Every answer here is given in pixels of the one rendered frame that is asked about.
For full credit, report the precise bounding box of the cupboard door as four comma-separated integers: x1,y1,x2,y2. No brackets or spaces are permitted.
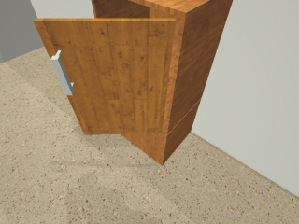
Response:
33,18,176,135

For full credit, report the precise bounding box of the handle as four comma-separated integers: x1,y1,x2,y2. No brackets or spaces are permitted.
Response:
50,50,75,96

